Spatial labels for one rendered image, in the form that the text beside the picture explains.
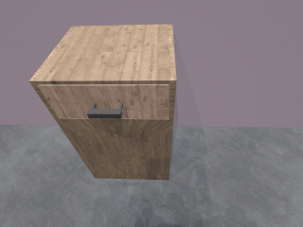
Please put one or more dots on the cabinet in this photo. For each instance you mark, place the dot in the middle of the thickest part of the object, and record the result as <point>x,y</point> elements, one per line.
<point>116,148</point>

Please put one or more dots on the handle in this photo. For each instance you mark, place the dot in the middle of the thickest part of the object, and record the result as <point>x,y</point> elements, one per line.
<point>105,113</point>

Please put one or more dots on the drawer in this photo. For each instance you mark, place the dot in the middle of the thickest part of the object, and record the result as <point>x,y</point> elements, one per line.
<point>140,101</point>

